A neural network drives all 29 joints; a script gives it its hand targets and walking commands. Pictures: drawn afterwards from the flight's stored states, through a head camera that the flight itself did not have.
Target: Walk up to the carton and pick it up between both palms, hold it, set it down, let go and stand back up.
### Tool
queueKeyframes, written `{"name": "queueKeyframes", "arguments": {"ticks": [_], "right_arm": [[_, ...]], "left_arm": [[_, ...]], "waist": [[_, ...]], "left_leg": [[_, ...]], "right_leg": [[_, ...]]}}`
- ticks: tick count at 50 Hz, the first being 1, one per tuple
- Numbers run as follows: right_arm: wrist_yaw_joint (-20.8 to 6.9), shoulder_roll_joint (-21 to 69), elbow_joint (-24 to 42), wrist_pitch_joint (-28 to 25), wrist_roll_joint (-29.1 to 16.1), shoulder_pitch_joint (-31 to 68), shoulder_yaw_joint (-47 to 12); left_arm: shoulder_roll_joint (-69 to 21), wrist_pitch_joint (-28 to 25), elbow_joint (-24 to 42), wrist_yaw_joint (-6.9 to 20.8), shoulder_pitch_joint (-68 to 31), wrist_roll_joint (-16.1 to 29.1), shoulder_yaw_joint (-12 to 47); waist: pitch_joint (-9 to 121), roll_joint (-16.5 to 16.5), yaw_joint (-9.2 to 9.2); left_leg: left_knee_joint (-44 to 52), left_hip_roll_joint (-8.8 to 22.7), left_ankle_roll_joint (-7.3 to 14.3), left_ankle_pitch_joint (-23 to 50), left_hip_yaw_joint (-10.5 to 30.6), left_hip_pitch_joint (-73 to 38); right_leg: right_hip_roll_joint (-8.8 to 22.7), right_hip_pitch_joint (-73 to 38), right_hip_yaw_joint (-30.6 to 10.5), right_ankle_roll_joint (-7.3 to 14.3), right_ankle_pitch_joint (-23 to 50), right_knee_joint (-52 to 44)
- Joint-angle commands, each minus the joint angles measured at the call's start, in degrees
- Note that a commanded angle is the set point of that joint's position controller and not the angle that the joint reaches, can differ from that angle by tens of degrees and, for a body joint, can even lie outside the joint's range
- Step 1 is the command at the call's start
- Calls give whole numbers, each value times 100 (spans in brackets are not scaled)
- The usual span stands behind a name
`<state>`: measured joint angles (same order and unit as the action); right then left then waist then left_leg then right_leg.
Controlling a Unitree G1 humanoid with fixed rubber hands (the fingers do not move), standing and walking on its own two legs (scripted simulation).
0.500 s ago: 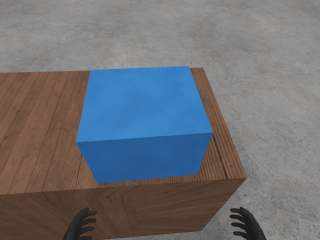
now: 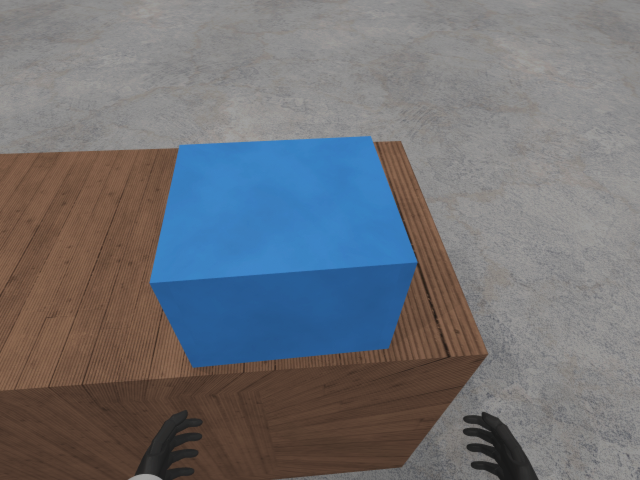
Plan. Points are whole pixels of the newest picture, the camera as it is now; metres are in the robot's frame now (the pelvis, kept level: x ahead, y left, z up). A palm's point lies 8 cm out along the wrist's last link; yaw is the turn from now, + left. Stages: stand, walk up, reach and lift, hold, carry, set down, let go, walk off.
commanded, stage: let go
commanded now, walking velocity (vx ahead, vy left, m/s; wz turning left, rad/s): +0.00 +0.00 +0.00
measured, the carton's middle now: (285, 247) +0.44 +0.08 +0.04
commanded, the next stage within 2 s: stand in 0.10 s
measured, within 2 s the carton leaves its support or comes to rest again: neither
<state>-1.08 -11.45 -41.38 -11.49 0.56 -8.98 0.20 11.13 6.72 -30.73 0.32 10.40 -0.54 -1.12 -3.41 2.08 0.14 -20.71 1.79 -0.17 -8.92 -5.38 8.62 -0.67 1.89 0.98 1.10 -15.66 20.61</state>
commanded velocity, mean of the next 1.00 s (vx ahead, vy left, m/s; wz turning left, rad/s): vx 0.00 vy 0.00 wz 0.00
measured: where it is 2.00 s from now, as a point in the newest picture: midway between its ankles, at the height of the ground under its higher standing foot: outside the picture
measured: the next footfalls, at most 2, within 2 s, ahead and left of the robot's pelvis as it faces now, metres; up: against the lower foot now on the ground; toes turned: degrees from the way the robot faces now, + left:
none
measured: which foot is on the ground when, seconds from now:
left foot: down 0.00-1.00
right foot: down 0.00-1.00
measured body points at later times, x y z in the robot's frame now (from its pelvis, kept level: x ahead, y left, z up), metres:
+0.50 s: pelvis -0.01 +0.01 -0.01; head -0.02 +0.02 +0.44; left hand +0.07 +0.27 -0.12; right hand +0.06 -0.25 -0.13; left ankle +0.03 +0.12 -0.75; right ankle -0.05 -0.10 -0.75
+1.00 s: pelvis -0.05 +0.03 -0.01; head -0.05 +0.04 +0.44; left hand -0.02 +0.29 -0.14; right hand -0.01 -0.23 -0.14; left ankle +0.03 +0.12 -0.75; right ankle -0.05 -0.10 -0.75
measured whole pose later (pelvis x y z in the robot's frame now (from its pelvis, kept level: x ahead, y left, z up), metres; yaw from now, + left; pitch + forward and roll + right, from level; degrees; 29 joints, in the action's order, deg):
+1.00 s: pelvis -0.05 +0.03 -0.01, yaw +1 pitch -3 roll -1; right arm 0.0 -13.8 -48.9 -1.2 0.5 -21.2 0.7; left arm 14.6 -1.8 -44.7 -0.4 24.1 -1.2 0.0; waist -1.7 0.4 -0.3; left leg -26.4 0.4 2.9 -7.9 -5.2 16.2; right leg 1.1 9.3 1.4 -1.2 -14.9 26.7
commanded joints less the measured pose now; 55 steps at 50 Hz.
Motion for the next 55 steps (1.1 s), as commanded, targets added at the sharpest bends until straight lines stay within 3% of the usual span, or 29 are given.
{"name": "queueKeyframes", "arguments": {"ticks": [1,5,6,7,9,12,22,26,31,39,43,45,55], "right_arm": [[33,-585,579,-138,-21,375,180],[13,-619,634,-70,-11,396,239],[179,-958,124,375,99,-429,352],[214,-1019,188,556,65,-464,351],[214,-952,241,671,63,-399,355],[184,-899,183,745,49,-474,331],[127,-1043,-3,824,48,-813,350],[129,-1065,-129,837,51,-934,297],[122,-1072,-242,863,46,-1101,277],[134,-1079,-397,910,25,-1336,240],[136,-1065,-392,922,17,-1332,238],[141,-1075,-419,937,5,-1356,240],[158,-1007,-571,992,-10,-1461,236]], "left_arm": [[633,-135,740,-30,-420,15,-158],[613,-94,774,-58,-462,22,-103],[917,-577,108,-74,440,-108,-316],[942,-722,53,-51,672,-89,-291],[946,-899,82,-12,527,-108,-300],[882,-963,32,9,547,-80,-254],[1037,-982,-277,-31,918,-32,-193],[1042,-990,-403,-50,1043,-44,-170],[1054,-971,-565,-75,1204,-37,-124],[1012,-938,-795,-90,1378,-50,-86],[1059,-940,-897,-89,1517,-64,-90],[1050,-937,-939,-95,1572,-69,-71],[959,-921,-1276,-124,1832,-54,-33]], "waist": [[511,-146,4],[390,-107,-6],[983,-448,140],[836,-365,73],[916,-233,32],[468,-163,-13],[182,-159,-37],[291,-340,-32],[82,-212,-20],[-409,-275,-78],[-331,-441,-47],[-363,-366,-32],[-325,-435,-28]], "left_leg": [[-134,-174,-63,988,228,-1784],[-120,-133,-70,845,212,-1741],[-487,496,190,1768,596,-521],[-472,539,232,1337,615,-203],[-453,588,260,1560,631,-223],[-411,564,204,1034,635,-8],[-256,548,226,677,772,103],[-230,548,254,525,803,72],[-132,529,248,233,890,203],[152,474,172,-755,972,613],[322,495,198,-1291,1091,748],[375,527,207,-1451,1147,804],[459,556,203,-1697,1191,917]], "right_leg": [[131,1753,-34,-199,1353,-599],[88,1872,15,-157,996,-603],[478,850,-428,-81,1198,-112],[591,613,-591,-28,1120,-102],[643,515,-635,-30,1705,53],[628,870,-589,3,1230,-132],[590,1044,-567,-15,598,-167],[616,1018,-584,20,402,-145],[598,1096,-560,-4,88,-168],[535,1391,-518,-18,-531,-183],[502,1348,-494,-42,-682,-73],[489,1391,-448,-54,-735,-54],[475,1492,-422,-34,-719,18]]}}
